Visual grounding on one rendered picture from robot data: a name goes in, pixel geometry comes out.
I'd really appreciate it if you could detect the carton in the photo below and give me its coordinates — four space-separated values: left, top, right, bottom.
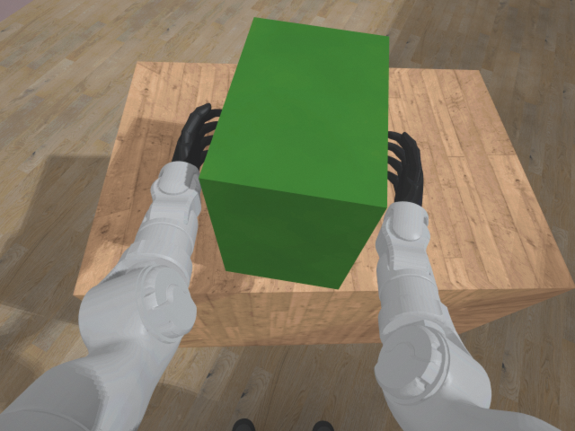
199 17 389 289

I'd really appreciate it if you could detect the right robot upper arm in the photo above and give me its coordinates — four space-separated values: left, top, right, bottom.
374 324 561 431

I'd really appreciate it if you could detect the pedestal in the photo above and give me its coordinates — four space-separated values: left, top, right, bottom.
73 61 575 347

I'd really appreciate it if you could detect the right robot forearm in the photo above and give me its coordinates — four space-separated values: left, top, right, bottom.
376 201 472 357

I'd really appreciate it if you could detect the left robot hand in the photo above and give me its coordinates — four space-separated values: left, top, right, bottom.
172 103 222 169

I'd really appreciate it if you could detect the right robot hand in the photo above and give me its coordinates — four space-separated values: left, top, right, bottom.
387 131 423 207

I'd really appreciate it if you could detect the left robot upper arm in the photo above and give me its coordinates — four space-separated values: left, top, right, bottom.
0 264 197 431

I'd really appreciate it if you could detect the left robot forearm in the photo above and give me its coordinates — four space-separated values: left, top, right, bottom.
78 161 201 339

